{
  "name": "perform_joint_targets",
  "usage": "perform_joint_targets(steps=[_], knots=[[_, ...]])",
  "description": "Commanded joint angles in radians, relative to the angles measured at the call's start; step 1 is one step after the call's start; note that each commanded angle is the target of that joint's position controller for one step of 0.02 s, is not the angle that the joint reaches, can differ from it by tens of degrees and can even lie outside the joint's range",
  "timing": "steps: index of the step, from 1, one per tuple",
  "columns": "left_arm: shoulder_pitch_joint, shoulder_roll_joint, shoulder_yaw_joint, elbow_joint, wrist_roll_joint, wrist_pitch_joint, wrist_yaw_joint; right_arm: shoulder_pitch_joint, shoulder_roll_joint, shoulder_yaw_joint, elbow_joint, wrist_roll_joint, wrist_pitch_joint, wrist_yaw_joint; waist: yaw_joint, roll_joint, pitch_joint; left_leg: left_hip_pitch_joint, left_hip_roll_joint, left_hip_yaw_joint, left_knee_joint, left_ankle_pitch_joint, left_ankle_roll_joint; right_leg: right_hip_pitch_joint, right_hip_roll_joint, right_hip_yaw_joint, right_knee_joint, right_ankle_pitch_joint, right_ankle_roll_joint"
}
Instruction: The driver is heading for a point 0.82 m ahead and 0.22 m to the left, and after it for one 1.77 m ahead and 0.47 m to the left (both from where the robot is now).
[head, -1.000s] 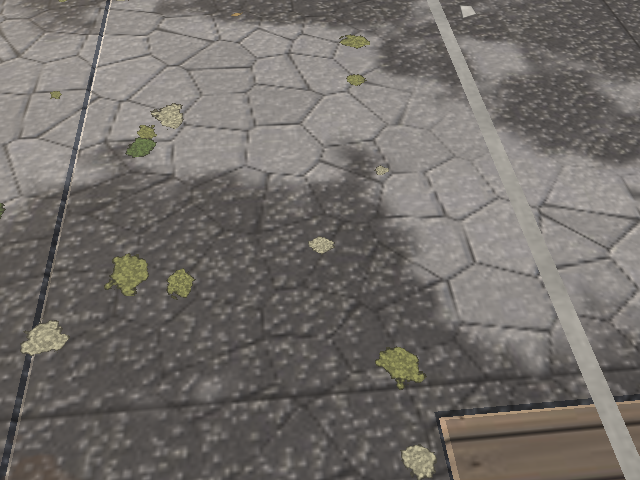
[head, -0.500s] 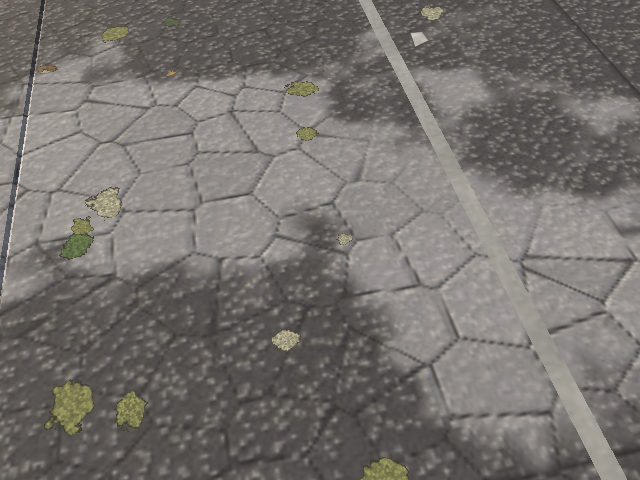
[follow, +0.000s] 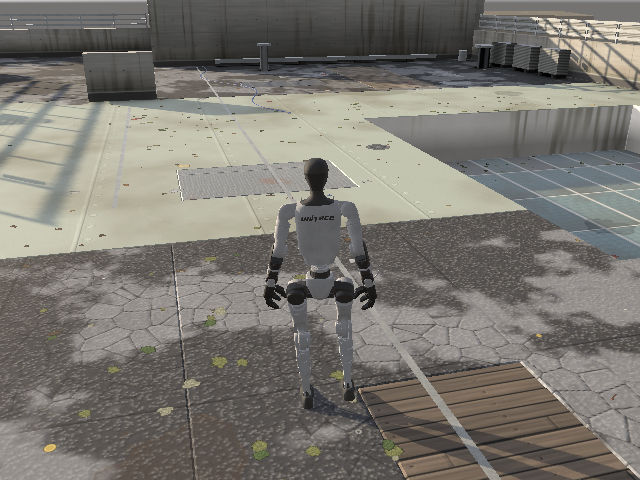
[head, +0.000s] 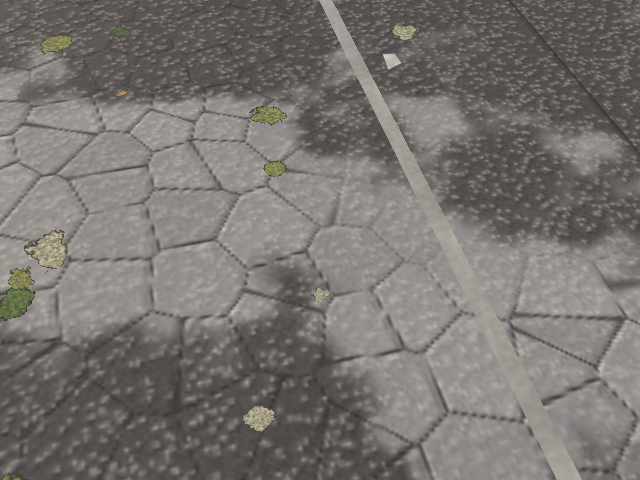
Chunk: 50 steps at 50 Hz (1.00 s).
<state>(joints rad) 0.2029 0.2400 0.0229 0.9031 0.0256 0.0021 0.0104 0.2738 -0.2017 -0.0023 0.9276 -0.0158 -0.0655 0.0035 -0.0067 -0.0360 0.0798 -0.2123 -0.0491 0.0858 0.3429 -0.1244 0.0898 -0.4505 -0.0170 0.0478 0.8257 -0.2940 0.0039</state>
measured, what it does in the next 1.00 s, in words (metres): walks ahead, turning left: right foot, then left foot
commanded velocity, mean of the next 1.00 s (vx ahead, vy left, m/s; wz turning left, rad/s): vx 0.16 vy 0.00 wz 0.35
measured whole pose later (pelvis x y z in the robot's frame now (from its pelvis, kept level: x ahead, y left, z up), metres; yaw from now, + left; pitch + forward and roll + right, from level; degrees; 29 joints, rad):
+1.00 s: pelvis +0.19 +0.01 -0.01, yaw +24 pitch +1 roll -1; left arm 0.15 0.24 0.06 0.85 0.02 0.04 0.04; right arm 0.21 -0.26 -0.08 0.84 -0.02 0.04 0.00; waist -0.04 0.00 0.04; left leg -0.34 -0.14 -0.09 0.40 -0.08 0.11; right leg -0.47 -0.02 0.06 0.87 -0.37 0.04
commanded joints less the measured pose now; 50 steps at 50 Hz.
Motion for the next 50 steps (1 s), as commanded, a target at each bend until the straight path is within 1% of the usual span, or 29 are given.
perform_joint_targets(steps=[1,3,4,7,9,10,11,12,13,14,16,18,19,24,26,28,29,30,31,32,33,34,35,36,37,39,43,46,50], knots=[[0.114,0.046,0.004,0.015,0.001,0.016,0.007,0.017,-0.16,-0.035,-0.028,-0.001,0.002,0.0,0.021,0.167,-0.151,-0.034,0.242,-0.13,-0.092,0.358,0.114,0.189,0.004,-0.064,-0.077,0.039,0.004],[0.041,0.072,0.007,-0.003,0.01,0.013,0.002,0.046,-0.187,-0.053,-0.015,-0.001,0.026,0.001,-0.012,0.162,-0.096,-0.05,0.268,-0.227,-0.174,-0.196,0.131,0.134,-0.013,-0.076,-0.102,-0.018,-0.01],[0.007,0.078,0.009,-0.014,0.012,0.008,-0.003,0.049,-0.186,-0.056,-0.012,-0.002,0.036,0.0,-0.019,0.16,-0.054,-0.06,0.286,-0.279,-0.206,-0.348,0.137,0.105,-0.016,-0.081,-0.123,-0.045,-0.017],[0.015,0.048,0.005,-0.005,0.007,-0.019,-0.007,0.061,-0.18,-0.066,0.004,0.001,0.041,-0.003,-0.007,0.107,-0.011,-0.045,0.307,-0.329,-0.203,-0.435,0.141,0.135,-0.006,-0.104,-0.244,-0.074,-0.046],[0.114,0.028,0.004,0.04,0.007,-0.045,0.001,0.039,-0.159,-0.066,0.007,0.013,0.038,-0.002,0.041,0.06,-0.01,-0.133,0.248,-0.293,-0.117,-0.439,0.109,0.333,0.017,-0.104,-0.436,-0.031,-0.081],[0.206,0.067,0.015,0.07,0.012,-0.06,0.011,0.003,-0.115,-0.056,-0.01,0.012,0.033,0.0,0.076,-0.016,-0.018,-0.248,0.183,-0.233,0.021,-0.411,0.074,0.475,-0.068,0.013,-0.53,-0.105,-0.106],[0.294,0.161,0.038,0.088,0.005,-0.067,0.02,-0.049,-0.024,-0.032,-0.056,0.025,0.021,0.01,0.105,-0.197,-0.03,-0.454,0.03,-0.079,0.274,-0.395,0.015,0.603,-0.268,0.319,-0.691,-0.35,-0.176],[0.306,0.195,0.055,0.103,0.004,-0.064,0.02,-0.098,-0.083,-0.045,-0.078,0.001,0.016,0.008,0.119,-0.194,0.059,-0.559,0.003,-0.057,0.444,-0.399,0.009,0.533,-0.402,0.462,-0.766,-0.363,-0.245],[0.243,0.132,0.041,0.089,0.007,-0.065,0.019,-0.093,-0.135,-0.064,-0.063,-0.006,0.018,0.012,0.073,-0.061,0.077,-0.543,0.056,-0.135,0.528,-0.322,0.01,0.489,-0.364,0.377,-0.746,-0.299,-0.236],[0.188,0.098,0.033,0.074,0.0,-0.07,0.017,-0.05,-0.124,-0.066,-0.04,0.0,0.019,0.018,0.036,-0.049,0.061,-0.518,0.067,-0.15,0.549,-0.262,0.002,0.475,-0.318,0.29,-0.75,-0.227,-0.198],[0.126,0.069,0.024,0.053,-0.007,-0.086,0.025,-0.012,-0.112,-0.071,-0.013,-0.01,0.027,0.021,0.001,-0.037,0.039,-0.469,0.078,-0.124,0.6,-0.168,-0.032,0.471,-0.252,0.102,-0.717,0.153,-0.157],[0.138,0.068,0.024,0.056,-0.01,-0.094,0.029,-0.019,-0.085,-0.071,-0.02,-0.015,0.039,0.017,-0.01,-0.03,-0.017,-0.431,0.071,-0.078,0.643,-0.129,-0.064,0.47,-0.23,-0.037,-0.623,0.608,-0.15],[0.149,0.07,0.024,0.059,-0.012,-0.093,0.03,-0.043,-0.071,-0.069,-0.034,-0.014,0.044,0.016,-0.007,-0.038,-0.025,-0.424,0.072,-0.059,0.629,-0.111,-0.077,0.459,-0.225,-0.083,-0.598,0.705,-0.149],[0.165,0.086,0.029,0.068,-0.009,-0.07,0.038,-0.158,-0.035,-0.049,-0.096,-0.012,0.063,0.027,0.028,-0.101,-0.007,-0.305,0.058,0.019,0.381,-0.013,-0.066,0.396,-0.192,-0.209,-0.517,0.786,-0.132],[0.165,0.109,0.039,0.071,-0.009,-0.064,0.04,-0.139,-0.055,-0.053,-0.1,-0.015,0.064,0.029,0.023,-0.109,-0.029,-0.248,0.04,0.04,0.326,-0.028,-0.036,0.416,-0.209,-0.215,-0.446,0.839,-0.128],[0.14,0.129,0.052,0.062,-0.013,-0.058,0.044,-0.063,-0.084,-0.065,-0.087,-0.02,0.059,0.027,-0.008,-0.102,-0.071,-0.162,0.01,0.052,0.278,-0.075,0.003,0.428,-0.223,-0.217,-0.309,0.91,-0.119],[0.123,0.133,0.056,0.054,-0.016,-0.052,0.043,0.007,-0.099,-0.074,-0.068,-0.024,0.05,0.024,-0.04,-0.071,-0.112,-0.079,-0.012,0.053,0.216,-0.045,0.025,0.414,-0.215,-0.229,-0.173,0.875,-0.104],[0.125,0.14,0.06,0.048,-0.018,-0.049,0.037,0.084,-0.137,-0.089,-0.052,-0.032,0.036,0.016,-0.086,0.005,-0.166,0.055,0.009,-0.002,0.111,0.131,0.056,0.34,-0.182,-0.246,0.026,0.697,-0.061],[0.156,0.088,0.049,0.004,-0.011,-0.049,0.029,0.123,-0.258,-0.118,-0.063,-0.032,0.024,0.003,-0.072,0.193,-0.256,0.255,0.274,-0.314,0.139,0.616,0.13,0.119,-0.091,-0.263,0.331,0.077,-0.012],[0.184,0.071,0.047,-0.028,-0.026,-0.033,0.024,0.129,-0.328,-0.141,-0.072,0.011,0.044,0.002,-0.059,0.301,-0.397,0.361,0.445,-0.655,0.063,0.757,0.33,-0.054,0.086,-0.115,0.55,-0.367,0.009],[0.149,0.088,0.046,-0.021,-0.004,-0.019,0.022,0.082,-0.291,-0.134,-0.088,0.034,0.061,0.001,-0.048,0.132,-0.343,0.28,0.422,-0.567,0.028,0.523,0.319,-0.086,0.002,-0.021,0.565,-0.327,0.003],[0.085,0.078,0.046,-0.033,-0.007,-0.017,0.02,0.006,-0.224,-0.117,-0.104,0.026,0.071,-0.005,-0.04,0.091,-0.201,0.14,0.371,-0.501,-0.01,0.352,0.289,-0.116,-0.015,-0.023,0.533,-0.254,0.003],[0.049,0.071,0.046,-0.036,-0.005,-0.018,0.023,-0.047,-0.175,-0.101,-0.111,0.014,0.08,-0.012,-0.013,0.044,-0.107,0.035,0.305,-0.44,-0.049,0.257,0.232,-0.113,-0.041,-0.016,0.445,-0.183,0.006],[0.045,0.082,0.05,-0.044,0.008,-0.01,0.024,-0.064,-0.155,-0.096,-0.116,0.015,0.083,-0.019,0.003,0.069,-0.084,-0.022,0.257,-0.397,-0.064,0.222,0.197,-0.083,-0.054,-0.012,0.374,-0.139,0.01],[0.074,0.075,0.049,-0.035,0.016,0.002,0.024,-0.082,-0.147,-0.094,-0.12,0.007,0.083,-0.02,0.018,0.085,-0.101,-0.052,0.223,-0.362,-0.066,0.221,0.177,-0.04,-0.044,-0.019,0.347,-0.11,0.013],[0.096,0.064,0.048,-0.035,0.01,0.019,0.023,-0.07,-0.169,-0.099,-0.123,0.001,0.075,-0.012,0.024,0.086,-0.142,-0.055,0.203,-0.355,-0.06,0.234,0.165,-0.013,-0.022,-0.021,0.302,-0.094,0.021],[0.016,0.077,0.051,-0.075,0.005,0.037,0.027,-0.059,-0.202,-0.11,-0.134,0.0,0.083,-0.009,-0.004,0.124,-0.136,-0.052,0.183,-0.423,-0.102,-0.075,0.144,-0.054,-0.012,-0.003,0.179,-0.073,0.04],[-0.024,0.088,0.054,-0.096,0.0,0.04,0.027,-0.049,-0.209,-0.113,-0.141,-0.003,0.093,-0.01,-0.021,0.143,-0.123,-0.035,0.187,-0.484,-0.126,-0.222,0.135,-0.071,-0.001,0.006,0.108,-0.068,0.044],[-0.024,0.077,0.047,-0.101,-0.009,0.031,0.03,-0.047,-0.196,-0.108,-0.139,-0.012,0.094,-0.01,-0.032,0.144,-0.131,-0.032,0.188,-0.496,-0.115,-0.193,0.131,0.002,0.016,-0.005,0.014,-0.093,0.024]])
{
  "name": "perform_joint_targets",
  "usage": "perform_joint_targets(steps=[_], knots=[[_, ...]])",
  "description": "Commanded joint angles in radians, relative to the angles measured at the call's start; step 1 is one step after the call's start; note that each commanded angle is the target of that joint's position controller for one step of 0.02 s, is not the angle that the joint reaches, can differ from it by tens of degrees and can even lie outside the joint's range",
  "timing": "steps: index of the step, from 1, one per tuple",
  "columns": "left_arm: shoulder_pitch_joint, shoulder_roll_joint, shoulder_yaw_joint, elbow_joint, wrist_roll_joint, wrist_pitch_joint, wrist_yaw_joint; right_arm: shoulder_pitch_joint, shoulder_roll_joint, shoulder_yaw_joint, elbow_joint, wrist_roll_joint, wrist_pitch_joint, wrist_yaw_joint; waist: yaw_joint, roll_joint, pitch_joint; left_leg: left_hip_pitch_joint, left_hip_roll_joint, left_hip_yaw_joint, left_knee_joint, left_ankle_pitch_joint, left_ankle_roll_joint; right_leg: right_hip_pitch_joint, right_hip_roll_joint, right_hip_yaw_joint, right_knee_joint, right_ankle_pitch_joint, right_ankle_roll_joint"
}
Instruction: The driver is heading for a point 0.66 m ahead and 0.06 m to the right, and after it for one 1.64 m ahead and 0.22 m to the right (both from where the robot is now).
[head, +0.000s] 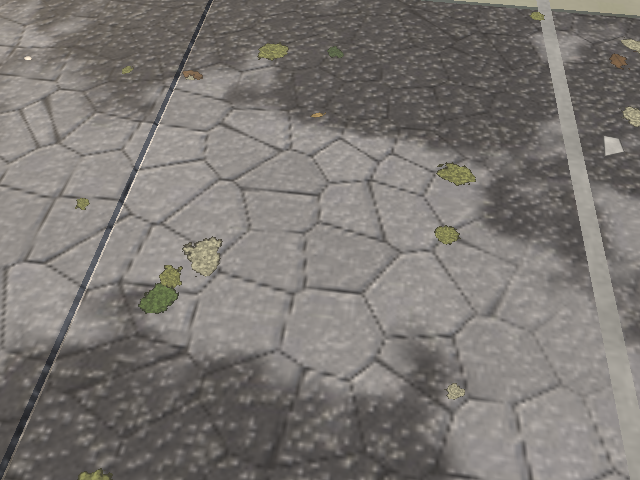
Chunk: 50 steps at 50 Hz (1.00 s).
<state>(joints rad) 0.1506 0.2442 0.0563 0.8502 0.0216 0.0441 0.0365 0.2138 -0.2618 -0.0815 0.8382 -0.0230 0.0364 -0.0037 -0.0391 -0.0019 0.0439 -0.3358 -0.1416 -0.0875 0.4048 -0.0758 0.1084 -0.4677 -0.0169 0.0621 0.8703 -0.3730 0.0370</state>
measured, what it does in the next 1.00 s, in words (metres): walks ahead: right foot, then left foot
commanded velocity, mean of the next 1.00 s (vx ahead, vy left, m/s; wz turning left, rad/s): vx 0.36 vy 0.00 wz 0.03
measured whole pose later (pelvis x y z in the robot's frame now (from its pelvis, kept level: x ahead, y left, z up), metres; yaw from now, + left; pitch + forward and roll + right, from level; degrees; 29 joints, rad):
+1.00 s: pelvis +0.34 +0.04 +0.00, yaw -2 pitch +1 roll +1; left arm 0.08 0.22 0.04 0.87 0.03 -0.03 -0.05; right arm 0.43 -0.19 -0.02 1.02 -0.02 -0.10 -0.01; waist -0.03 -0.03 0.04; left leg 0.13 -0.08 0.14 0.15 -0.30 0.06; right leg -0.65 -0.05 -0.07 0.69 -0.01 -0.07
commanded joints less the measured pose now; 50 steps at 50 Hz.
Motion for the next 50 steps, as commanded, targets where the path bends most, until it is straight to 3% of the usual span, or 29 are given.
perform_joint_targets(steps=[1,3,5,6,7,8,9,10,11,13,15,18,22,25,27,28,29,30,31,32,33,34,36,39,43,46,50], knots=[[0.035,0.072,0.012,-0.048,-0.008,-0.014,0.004,0.009,-0.133,-0.027,-0.048,-0.008,-0.006,-0.003,0.001,0.113,-0.096,0.087,0.28,-0.326,-0.173,-0.226,0.113,0.049,0.023,-0.025,-0.061,-0.026,-0.017],[0.063,0.073,0.01,-0.044,-0.015,-0.019,0.007,0.003,-0.128,-0.023,-0.043,-0.01,-0.002,-0.001,0.006,0.118,-0.094,0.076,0.283,-0.338,-0.163,-0.186,0.108,0.12,0.041,-0.038,-0.147,-0.048,-0.037],[0.143,0.065,0.005,-0.029,-0.011,-0.03,0.002,0.015,-0.128,-0.022,-0.028,0.001,0.007,-0.004,0.043,0.108,-0.114,0.026,0.26,-0.348,-0.167,-0.402,0.091,0.267,0.069,-0.072,-0.326,-0.047,-0.073],[0.192,0.053,0.001,-0.014,-0.005,-0.038,0.0,0.001,-0.116,-0.018,-0.028,0.012,0.013,-0.009,0.075,0.096,-0.089,-0.068,0.221,-0.333,-0.161,-0.525,0.058,0.386,0.073,-0.081,-0.472,0.003,-0.102],[0.21,0.087,0.005,-0.012,0.008,-0.047,0.005,-0.008,-0.066,-0.003,-0.041,0.02,0.01,-0.013,0.083,-0.015,-0.052,-0.172,0.148,-0.267,-0.052,-0.585,0.001,0.444,-0.029,0.054,-0.617,-0.129,-0.136],[0.227,0.176,0.02,-0.02,0.018,-0.054,0.009,-0.029,-0.011,0.014,-0.066,0.039,-0.003,-0.011,0.095,-0.232,-0.062,-0.313,0.002,-0.061,0.227,-0.543,-0.043,0.483,-0.285,0.416,-0.768,-0.397,-0.219],[0.192,0.216,0.038,-0.002,0.027,-0.061,0.002,-0.071,-0.087,-0.004,-0.064,0.0,-0.019,-0.01,0.086,-0.167,0.067,-0.363,0.003,-0.051,0.373,-0.371,-0.054,0.337,-0.355,0.533,-0.827,-0.422,-0.263],[0.145,0.165,0.026,-0.002,0.016,-0.069,0.001,-0.044,-0.104,-0.01,-0.049,-0.008,-0.031,0.002,0.034,-0.096,0.081,-0.322,0.037,-0.099,0.438,-0.275,-0.054,0.302,-0.303,0.459,-0.815,-0.353,-0.244],[0.103,0.143,0.022,-0.004,0.004,-0.078,-0.004,0.011,-0.106,-0.012,-0.021,-0.011,-0.039,0.016,-0.003,-0.095,0.065,-0.304,0.042,-0.079,0.485,-0.221,-0.064,0.318,-0.248,0.369,-0.798,-0.258,-0.211],[0.116,0.126,0.021,0.004,-0.009,-0.094,-0.013,0.041,-0.104,-0.014,0.011,-0.027,-0.046,0.032,0.004,-0.118,0.031,-0.318,0.06,-0.02,0.567,-0.185,-0.083,0.375,-0.186,0.254,-0.782,-0.153,-0.194],[0.181,0.106,0.02,0.034,-0.011,-0.108,-0.022,-0.028,-0.075,-0.005,-0.006,-0.025,-0.051,0.041,0.037,-0.118,0.037,-0.37,0.103,0.027,0.566,-0.15,-0.101,0.424,-0.178,0.219,-0.782,-0.094,-0.208],[0.276,0.105,0.024,0.074,-0.008,-0.119,-0.025,-0.14,-0.048,0.009,-0.036,-0.018,-0.056,0.044,0.093,-0.117,0.051,-0.41,0.157,0.09,0.46,-0.122,-0.135,0.491,-0.182,0.191,-0.782,0.015,-0.231],[0.34,0.119,0.028,0.107,-0.002,-0.125,-0.024,-0.237,-0.027,0.023,-0.066,-0.011,-0.064,0.048,0.134,-0.134,0.061,-0.318,0.165,0.14,0.279,-0.131,-0.137,0.478,-0.182,0.144,-0.754,0.135,-0.237],[0.348,0.128,0.031,0.119,0.003,-0.128,-0.029,-0.253,-0.034,0.026,-0.079,-0.006,-0.071,0.045,0.127,-0.146,0.063,-0.209,0.15,0.171,0.189,-0.174,-0.1,0.446,-0.198,0.123,-0.702,0.28,-0.238],[0.324,0.14,0.034,0.121,0.0,-0.127,-0.031,-0.193,-0.045,0.022,-0.069,-0.002,-0.078,0.037,0.082,-0.145,0.044,-0.066,0.131,0.181,0.131,-0.17,-0.065,0.401,-0.217,0.117,-0.647,0.397,-0.223],[0.296,0.143,0.034,0.119,-0.006,-0.125,-0.031,-0.106,-0.049,0.017,-0.041,-0.002,-0.084,0.03,0.029,-0.122,0.02,0.071,0.109,0.189,0.066,-0.128,-0.048,0.36,-0.204,0.09,-0.574,0.495,-0.204],[0.287,0.126,0.028,0.12,-0.01,-0.126,-0.033,0.032,-0.081,0.001,0.01,-0.009,-0.096,0.017,-0.029,-0.056,-0.054,0.281,0.103,0.17,0.025,-0.113,-0.026,0.294,-0.153,0.03,-0.407,0.583,-0.177],[0.256,0.094,0.014,0.089,-0.015,-0.128,-0.036,0.212,-0.155,-0.019,0.041,-0.029,-0.109,0.001,-0.112,0.062,-0.18,0.513,0.294,-0.047,-0.032,-0.285,0.022,0.145,-0.09,-0.041,-0.13,0.426,-0.143],[0.307,-0.005,-0.007,0.054,-0.026,-0.129,-0.039,0.313,-0.273,-0.044,0.067,-0.028,-0.107,-0.002,-0.097,0.323,-0.258,0.68,0.554,-0.498,-0.171,-0.481,0.115,-0.148,0.065,-0.127,0.177,-0.11,-0.105],[0.263,0.105,0.022,0.07,0.001,-0.12,-0.033,0.248,-0.212,-0.03,0.061,-0.009,-0.099,0.002,-0.075,0.157,-0.167,0.558,0.545,-0.554,-0.202,-0.517,0.128,-0.215,0.022,-0.023,0.299,-0.127,-0.128],[0.219,0.096,0.024,0.061,0.0,-0.123,-0.044,0.136,-0.15,-0.011,0.038,-0.005,-0.098,0.008,-0.026,0.093,-0.059,0.448,0.495,-0.414,-0.199,-0.461,0.114,-0.228,-0.033,-0.005,0.313,-0.021,-0.141],[0.199,0.073,0.018,0.063,-0.003,-0.128,-0.054,0.076,-0.099,0.002,0.029,-0.004,-0.104,0.014,-0.001,0.065,-0.015,0.355,0.442,-0.306,-0.224,-0.325,0.096,-0.196,-0.06,-0.011,0.279,0.055,-0.137],[0.206,0.056,0.017,0.074,0.014,-0.111,-0.065,0.049,-0.055,0.018,0.038,0.003,-0.118,0.01,0.041,0.093,0.005,0.281,0.361,-0.159,-0.255,-0.145,0.066,-0.139,-0.088,-0.034,0.223,0.11,-0.113],[0.173,0.042,0.017,0.066,0.016,-0.089,-0.078,0.118,-0.061,0.021,0.08,0.011,-0.138,0.004,0.058,0.08,0.006,0.291,0.347,-0.063,-0.265,0.089,0.08,-0.168,-0.084,-0.064,0.201,0.151,-0.084],[0.016,0.026,0.008,0.013,0.007,-0.081,-0.084,0.182,-0.051,0.028,0.115,0.004,-0.145,0.0,0.034,0.066,0.055,0.288,0.334,0.06,-0.29,0.221,0.063,-0.254,-0.065,-0.058,0.092,0.266,-0.072],[-0.088,0.006,-0.009,-0.026,0.003,-0.086,-0.09,0.189,-0.045,0.036,0.126,0.005,-0.151,-0.004,0.023,0.068,0.074,0.265,0.316,0.15,-0.3,0.301,0.039,-0.185,-0.037,-0.105,-0.094,0.375,-0.085],[-0.164,0.01,-0.017,-0.064,0.006,-0.088,-0.09,0.234,-0.065,0.038,0.158,0.005,-0.151,-0.02,0.016,0.055,0.076,0.374,0.355,0.207,-0.257,0.509,0.018,-0.112,-0.002,-0.172,-0.247,0.375,-0.137]])
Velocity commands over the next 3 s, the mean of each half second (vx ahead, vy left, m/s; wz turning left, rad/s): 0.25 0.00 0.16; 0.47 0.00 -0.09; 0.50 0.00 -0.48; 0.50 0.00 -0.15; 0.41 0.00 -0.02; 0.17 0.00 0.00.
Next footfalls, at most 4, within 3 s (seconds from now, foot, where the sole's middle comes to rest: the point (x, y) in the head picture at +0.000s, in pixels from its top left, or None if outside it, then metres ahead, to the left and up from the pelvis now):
0.14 right None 0.04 -0.12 -0.77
0.58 left None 0.24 0.12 -0.77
1.10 right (333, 430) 0.57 -0.03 -0.77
1.66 left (295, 292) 0.92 0.04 -0.77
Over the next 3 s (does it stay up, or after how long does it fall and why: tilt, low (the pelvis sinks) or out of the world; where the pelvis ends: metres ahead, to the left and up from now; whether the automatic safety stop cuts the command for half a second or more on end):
stays up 1.21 -0.19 0.00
